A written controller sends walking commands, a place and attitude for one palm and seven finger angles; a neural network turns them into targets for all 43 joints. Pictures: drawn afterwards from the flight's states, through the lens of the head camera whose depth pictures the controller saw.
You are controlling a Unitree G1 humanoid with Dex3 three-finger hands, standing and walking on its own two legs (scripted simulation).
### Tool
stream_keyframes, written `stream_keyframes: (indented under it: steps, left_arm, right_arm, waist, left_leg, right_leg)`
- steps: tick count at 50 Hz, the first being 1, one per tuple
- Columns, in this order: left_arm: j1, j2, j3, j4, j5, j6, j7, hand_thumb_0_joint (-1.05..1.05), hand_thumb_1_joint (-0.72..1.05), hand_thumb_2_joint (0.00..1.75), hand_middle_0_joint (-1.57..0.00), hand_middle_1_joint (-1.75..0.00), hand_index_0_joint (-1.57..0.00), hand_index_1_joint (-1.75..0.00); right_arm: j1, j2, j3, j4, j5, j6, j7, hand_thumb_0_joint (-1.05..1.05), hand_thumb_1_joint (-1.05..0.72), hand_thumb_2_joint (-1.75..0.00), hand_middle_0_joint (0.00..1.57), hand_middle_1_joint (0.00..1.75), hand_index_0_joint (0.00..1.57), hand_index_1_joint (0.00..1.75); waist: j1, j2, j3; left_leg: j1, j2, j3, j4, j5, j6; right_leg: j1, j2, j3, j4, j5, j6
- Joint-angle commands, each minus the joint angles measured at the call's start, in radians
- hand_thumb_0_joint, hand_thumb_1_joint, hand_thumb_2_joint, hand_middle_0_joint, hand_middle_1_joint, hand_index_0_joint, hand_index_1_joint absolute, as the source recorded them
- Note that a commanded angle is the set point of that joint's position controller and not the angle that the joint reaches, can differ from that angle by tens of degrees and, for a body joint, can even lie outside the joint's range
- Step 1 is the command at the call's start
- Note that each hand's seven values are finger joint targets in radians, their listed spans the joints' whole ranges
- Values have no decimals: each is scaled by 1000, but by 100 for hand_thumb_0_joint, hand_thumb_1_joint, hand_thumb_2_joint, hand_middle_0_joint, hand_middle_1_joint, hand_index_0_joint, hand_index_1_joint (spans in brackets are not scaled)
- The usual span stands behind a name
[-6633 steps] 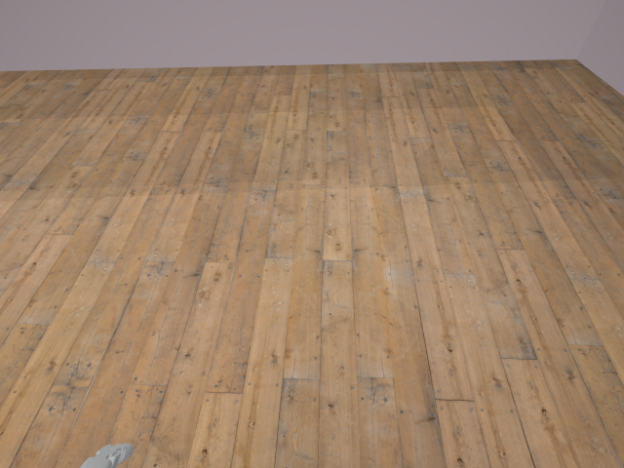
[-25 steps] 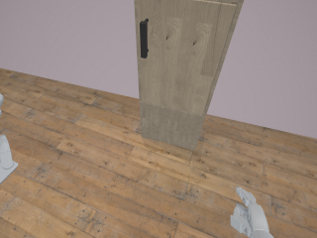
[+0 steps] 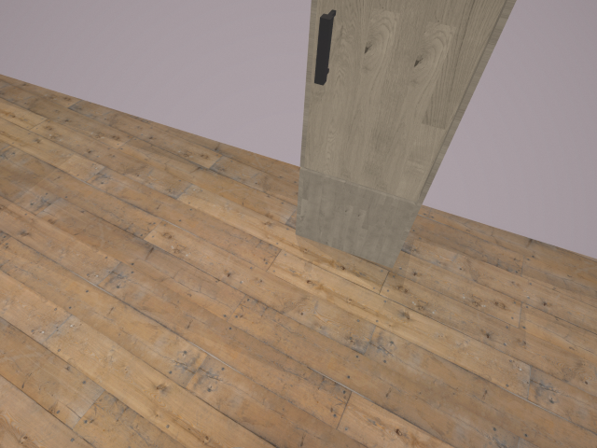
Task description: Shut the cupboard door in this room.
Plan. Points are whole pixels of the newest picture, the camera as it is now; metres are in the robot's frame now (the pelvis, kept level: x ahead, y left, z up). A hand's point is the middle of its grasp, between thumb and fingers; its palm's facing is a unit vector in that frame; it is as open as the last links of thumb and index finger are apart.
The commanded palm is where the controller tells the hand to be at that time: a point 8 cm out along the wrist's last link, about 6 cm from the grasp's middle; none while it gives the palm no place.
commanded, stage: let the arm hang, fingers relaxed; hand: left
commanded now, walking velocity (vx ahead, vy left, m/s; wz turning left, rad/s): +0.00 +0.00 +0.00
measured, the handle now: (326, 47) +0.97 -0.01 +0.07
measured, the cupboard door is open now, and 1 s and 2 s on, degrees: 0 0 0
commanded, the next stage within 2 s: look to check the result in 0.62 s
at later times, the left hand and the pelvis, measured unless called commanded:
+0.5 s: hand out of the picture +0.03 +0.19 -0.17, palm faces +0.02 -0.98 -0.19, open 7.2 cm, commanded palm none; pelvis +0.00 +0.01 +0.01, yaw +0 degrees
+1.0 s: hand out of the picture +0.02 +0.18 -0.16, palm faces +0.00 -0.98 -0.19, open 7.3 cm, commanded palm none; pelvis +0.02 +0.00 +0.01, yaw -1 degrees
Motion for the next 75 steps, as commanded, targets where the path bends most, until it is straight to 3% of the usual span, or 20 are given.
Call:
stream_keyframes:
  steps: [1,2,5,6,8,11,12,13,14,16,18,20,22,25,26,33,37,46,62,75]
  left_arm:
    - [73,74,21,5,4,-29,13,0,90,90,-20,-30,-20,-30]
    - [74,82,21,16,5,-35,15,0,90,90,-20,-30,-20,-30]
    - [9,113,23,33,-3,-46,18,0,90,90,-20,-30,-20,-30]
    - [-35,117,25,29,-5,-47,21,0,90,90,-20,-30,-20,-30]
    - [-98,121,29,19,-5,-42,26,0,90,90,-20,-30,-20,-30]
    - [-117,92,26,27,-2,-33,27,0,90,90,-20,-30,-20,-30]
    - [-95,84,23,34,-2,-32,27,0,90,90,-20,-30,-20,-30]
    - [-66,62,20,44,-5,-34,26,0,90,90,-20,-30,-20,-30]
    - [-36,54,20,48,-9,-35,25,0,90,90,-20,-30,-20,-30]
    - [-15,54,23,75,-1,-23,27,0,90,90,-20,-30,-20,-30]
    - [3,42,23,81,3,-24,22,0,90,90,-20,-30,-20,-30]
    - [0,32,20,81,2,-27,20,0,90,90,-20,-30,-20,-30]
    - [-9,40,18,77,0,-34,21,0,90,90,-20,-30,-20,-30]
    - [-24,55,18,73,-4,-46,21,0,90,90,-20,-30,-20,-30]
    - [-34,58,17,74,-5,-48,21,0,90,90,-20,-30,-20,-30]
    - [-55,77,15,77,-9,-61,24,0,90,90,-20,-30,-20,-30]
    - [-56,94,15,87,-9,-65,25,0,90,90,-20,-30,-20,-30]
    - [-73,109,11,107,-10,-67,23,0,90,90,-20,-30,-20,-30]
    - [-146,176,19,90,-12,-77,18,0,90,90,-20,-30,-20,-30]
    - [-187,216,21,81,-14,-78,14,0,90,90,-20,-30,-20,-30]
  right_arm:
    - [-50,-149,-50,-70,7,-33,-14,0,-90,-90,20,30,20,30]
    - [-36,-146,-51,-63,8,-32,-12,0,-90,-90,20,30,20,30]
    - [16,-97,-47,-27,10,-28,-8,0,-90,-90,20,30,20,30]
    - [45,-85,-49,-8,11,-24,-9,0,-90,-90,20,30,20,30]
    - [82,-64,-49,17,10,-18,-8,0,-90,-90,20,30,20,30]
    - [117,-37,-41,46,7,-22,-11,0,-90,-90,20,30,20,30]
    - [111,-39,-35,45,7,-27,-10,0,-90,-90,20,30,20,30]
    - [89,-41,-29,43,2,-40,-13,0,-90,-90,20,30,20,30]
    - [58,-65,-24,35,-1,-54,-21,0,-90,-90,20,30,20,30]
    - [-5,-98,-29,28,0,-65,-24,0,-90,-90,20,30,20,30]
    - [-23,-98,-30,21,5,-70,-28,0,-90,-90,20,30,20,30]
    - [-22,-93,-31,23,7,-71,-29,0,-90,-90,20,30,20,30]
    - [-9,-86,-33,24,9,-72,-26,0,-90,-90,20,30,20,30]
    - [-4,-78,-35,29,9,-73,-19,0,-90,-90,20,30,20,30]
    - [-3,-77,-34,31,9,-71,-19,0,-90,-90,20,30,20,30]
    - [-3,-89,-31,44,14,-74,-16,0,-90,-90,20,30,20,30]
    - [-20,-108,-31,47,17,-74,-16,0,-90,-90,20,30,20,30]
    - [-74,-134,-28,59,15,-73,-18,0,-90,-90,20,30,20,30]
    - [-128,-203,-33,54,15,-80,-14,0,-90,-90,20,30,20,30]
    - [-163,-239,-34,60,13,-81,-11,0,-90,-90,20,30,20,30]
  waist:
    - [20,89,-22]
    - [14,36,-23]
    - [-27,-156,25]
    - [-47,-196,16]
    - [-68,-208,14]
    - [-83,-127,47]
    - [-70,-54,78]
    - [-48,40,127]
    - [-17,91,144]
    - [16,195,115]
    - [33,168,84]
    - [32,118,48]
    - [24,84,16]
    - [10,66,10]
    - [7,33,25]
    - [-11,-12,-3]
    - [-12,-4,-20]
    - [-13,26,10]
    - [-9,6,-38]
    - [-8,6,-39]
  left_leg:
    - [-90,131,-184,-265,-430,26]
    - [-59,107,-163,-227,-388,18]
    - [104,29,-51,0,-190,-11]
    - [172,18,-32,90,-146,-15]
    - [214,19,-14,177,-141,-17]
    - [245,43,-29,113,-149,-16]
    - [198,63,-63,7,-169,-11]
    - [99,101,-130,-135,-212,2]
    - [-18,155,-215,-237,-273,21]
    - [-129,188,-298,-367,-445,32]
    - [-126,190,-277,-377,-420,37]
    - [-79,167,-238,-346,-365,34]
    - [-24,142,-202,-307,-288,26]
    - [-1,118,-162,-275,-233,10]
    - [5,112,-154,-267,-221,6]
    - [105,104,-109,-221,-69,-1]
    - [147,105,-94,-200,-15,-2]
    - [170,109,-88,-213,-22,-8]
    - [201,124,-91,-218,76,-12]
    - [221,129,-93,-234,85,-16]
  right_leg:
    - [103,-17,79,-93,-92,-9]
    - [73,-29,112,-144,-126,-17]
    - [-147,-147,241,-325,-334,-71]
    - [-217,-180,261,-367,-377,-93]
    - [-292,-195,247,-380,-412,-106]
    - [-359,-165,198,-319,-405,-77]
    - [-333,-128,178,-268,-372,-57]
    - [-249,-78,153,-204,-259,-39]
    - [-114,-41,124,-159,-100,-19]
    - [40,-22,76,-55,-24,2]
    - [87,-24,73,-30,9,6]
    - [95,-29,78,-68,37,9]
    - [100,-38,93,-123,66,5]
    - [110,-59,112,-164,81,-2]
    - [96,-61,118,-172,76,-4]
    - [72,-77,137,-198,95,-14]
    - [75,-81,142,-210,108,-15]
    - [66,-85,152,-237,94,-18]
    - [141,-92,151,-244,195,-24]
    - [159,-99,153,-261,215,-24]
